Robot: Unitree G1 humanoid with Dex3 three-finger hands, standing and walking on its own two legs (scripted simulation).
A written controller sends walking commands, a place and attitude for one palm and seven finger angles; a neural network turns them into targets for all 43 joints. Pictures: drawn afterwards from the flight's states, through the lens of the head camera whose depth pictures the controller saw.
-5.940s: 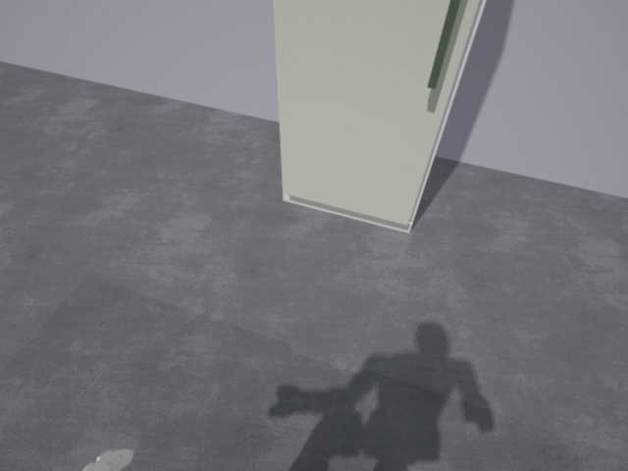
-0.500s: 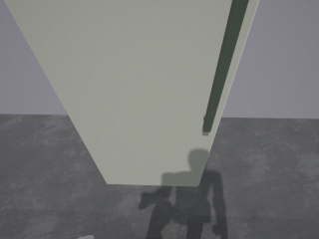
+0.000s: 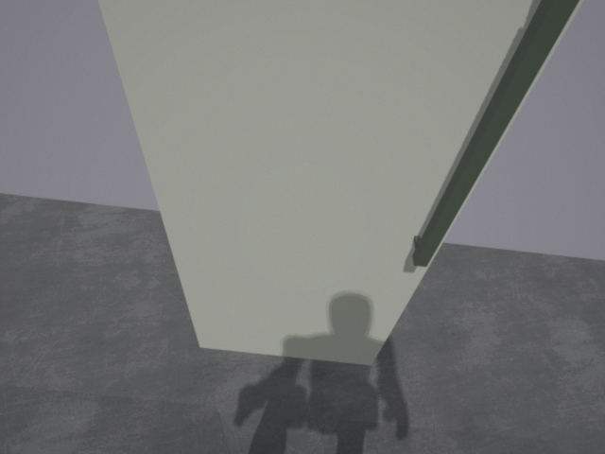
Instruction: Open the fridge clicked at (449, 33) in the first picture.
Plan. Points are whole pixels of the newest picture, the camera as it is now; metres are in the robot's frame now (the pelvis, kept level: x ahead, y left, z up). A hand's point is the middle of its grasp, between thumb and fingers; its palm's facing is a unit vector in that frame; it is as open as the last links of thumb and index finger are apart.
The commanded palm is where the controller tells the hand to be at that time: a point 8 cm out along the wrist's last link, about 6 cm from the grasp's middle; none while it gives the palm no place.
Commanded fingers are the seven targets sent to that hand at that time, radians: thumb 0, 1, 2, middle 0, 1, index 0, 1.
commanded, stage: come to a stop and stand still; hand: right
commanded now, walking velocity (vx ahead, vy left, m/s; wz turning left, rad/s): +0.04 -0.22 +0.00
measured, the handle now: (468, 154) +0.49 -0.20 +0.18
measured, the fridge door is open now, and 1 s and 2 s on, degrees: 0 0 0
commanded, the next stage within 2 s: look again from close up in 1.48 s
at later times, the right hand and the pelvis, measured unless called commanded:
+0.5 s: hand out of the picture +0.01 -0.28 -0.17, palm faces +0.02 +0.95 -0.30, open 7.4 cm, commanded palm none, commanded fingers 0.00 -0.90 -0.90 0.20 0.30 0.20 0.30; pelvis -0.02 -0.06 -0.01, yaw +0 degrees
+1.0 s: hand out of the picture +0.04 -0.28 -0.14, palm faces -0.04 +0.93 -0.37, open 7.4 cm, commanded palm none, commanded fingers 0.00 -0.90 -0.90 0.20 0.30 0.20 0.30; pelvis -0.04 -0.03 +0.00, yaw +0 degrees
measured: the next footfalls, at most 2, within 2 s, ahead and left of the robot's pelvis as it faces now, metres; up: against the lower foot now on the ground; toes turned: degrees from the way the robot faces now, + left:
right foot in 0.30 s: -0.01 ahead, -0.16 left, +0.00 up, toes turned -3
